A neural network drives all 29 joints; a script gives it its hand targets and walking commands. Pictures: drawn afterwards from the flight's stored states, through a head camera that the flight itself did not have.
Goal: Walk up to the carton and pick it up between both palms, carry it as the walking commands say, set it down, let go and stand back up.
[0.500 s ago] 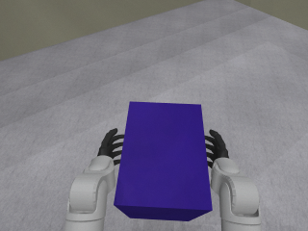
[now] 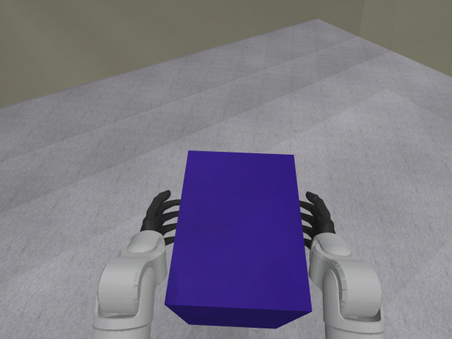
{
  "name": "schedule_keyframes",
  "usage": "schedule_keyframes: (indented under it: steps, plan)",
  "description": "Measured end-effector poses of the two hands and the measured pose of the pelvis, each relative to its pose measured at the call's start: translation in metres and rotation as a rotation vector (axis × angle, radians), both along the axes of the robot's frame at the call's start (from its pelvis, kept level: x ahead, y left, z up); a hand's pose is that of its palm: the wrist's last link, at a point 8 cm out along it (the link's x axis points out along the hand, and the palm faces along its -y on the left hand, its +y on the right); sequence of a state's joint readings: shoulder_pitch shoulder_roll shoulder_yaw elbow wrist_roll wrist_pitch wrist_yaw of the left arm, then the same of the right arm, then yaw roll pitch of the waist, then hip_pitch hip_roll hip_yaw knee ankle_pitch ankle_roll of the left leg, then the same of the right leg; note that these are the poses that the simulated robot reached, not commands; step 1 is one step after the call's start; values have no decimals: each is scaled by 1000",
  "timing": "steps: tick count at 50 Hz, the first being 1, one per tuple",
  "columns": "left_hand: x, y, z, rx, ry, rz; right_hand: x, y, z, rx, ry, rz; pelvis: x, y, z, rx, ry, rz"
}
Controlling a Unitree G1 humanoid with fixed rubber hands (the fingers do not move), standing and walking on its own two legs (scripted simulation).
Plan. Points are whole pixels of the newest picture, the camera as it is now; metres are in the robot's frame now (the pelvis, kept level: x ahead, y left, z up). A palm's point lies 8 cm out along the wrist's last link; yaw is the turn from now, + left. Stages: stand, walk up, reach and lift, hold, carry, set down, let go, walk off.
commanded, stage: carry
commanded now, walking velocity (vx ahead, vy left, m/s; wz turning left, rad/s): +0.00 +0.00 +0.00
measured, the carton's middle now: (236, 247) +0.29 +0.00 +0.01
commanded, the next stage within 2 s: none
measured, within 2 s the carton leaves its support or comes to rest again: neither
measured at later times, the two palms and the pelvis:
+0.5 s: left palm (171, 189) +0.38 +0.13 +0.05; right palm (308, 192) +0.39 -0.14 +0.06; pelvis +0.11 +0.00 -0.01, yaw -1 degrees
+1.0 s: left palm (173, 153) +0.48 +0.14 +0.05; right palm (295, 154) +0.48 -0.13 +0.06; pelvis +0.20 +0.01 +0.00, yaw -1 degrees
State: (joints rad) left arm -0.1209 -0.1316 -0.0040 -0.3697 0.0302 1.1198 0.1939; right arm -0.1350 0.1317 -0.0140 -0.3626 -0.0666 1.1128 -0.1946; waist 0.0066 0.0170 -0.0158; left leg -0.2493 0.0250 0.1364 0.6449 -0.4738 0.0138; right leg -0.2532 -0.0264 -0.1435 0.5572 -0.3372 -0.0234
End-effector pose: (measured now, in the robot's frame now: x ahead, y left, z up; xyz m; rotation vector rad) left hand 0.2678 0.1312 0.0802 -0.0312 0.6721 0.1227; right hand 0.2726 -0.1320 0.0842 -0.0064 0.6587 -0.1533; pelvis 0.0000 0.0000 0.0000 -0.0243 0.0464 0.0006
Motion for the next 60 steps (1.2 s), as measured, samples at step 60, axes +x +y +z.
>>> schedule_keyframes:
  steps: [60]
  plan:
    - [244,3,-52,24,80,-29,241,3,-52,0,79,-12,243,7,-7,-2,-4,-3]
